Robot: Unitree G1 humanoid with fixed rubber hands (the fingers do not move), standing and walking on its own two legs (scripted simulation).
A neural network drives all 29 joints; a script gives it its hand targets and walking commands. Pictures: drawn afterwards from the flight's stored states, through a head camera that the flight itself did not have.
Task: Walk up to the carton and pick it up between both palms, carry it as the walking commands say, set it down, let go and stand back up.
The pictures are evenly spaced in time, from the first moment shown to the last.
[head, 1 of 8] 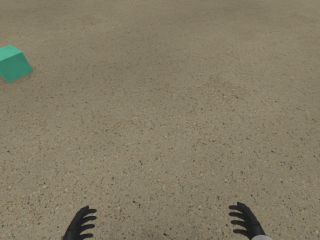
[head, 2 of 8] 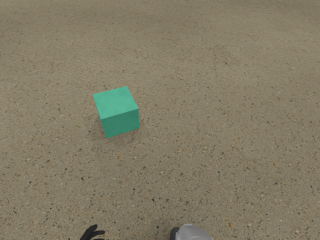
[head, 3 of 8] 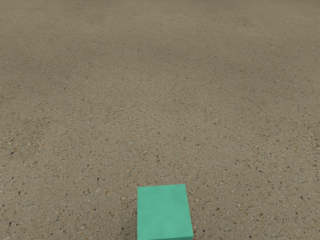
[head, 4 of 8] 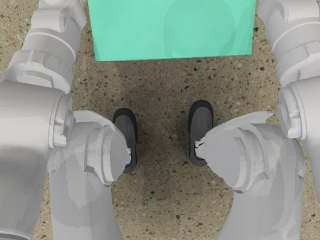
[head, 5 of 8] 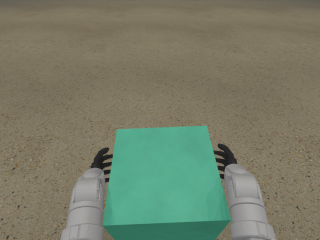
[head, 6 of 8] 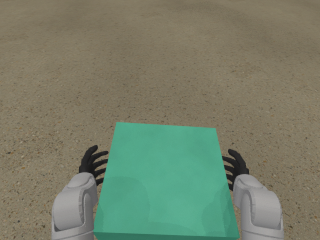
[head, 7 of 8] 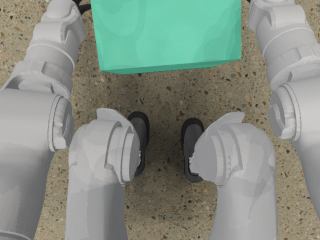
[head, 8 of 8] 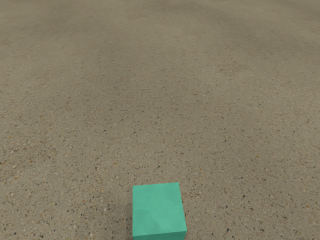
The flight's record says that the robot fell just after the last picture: no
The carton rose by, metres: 0.69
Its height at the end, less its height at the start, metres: +0.00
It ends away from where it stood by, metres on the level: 1.23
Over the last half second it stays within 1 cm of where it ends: yes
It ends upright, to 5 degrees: yes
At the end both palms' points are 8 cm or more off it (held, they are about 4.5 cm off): yes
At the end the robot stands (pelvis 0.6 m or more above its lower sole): yes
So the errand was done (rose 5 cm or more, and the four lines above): yes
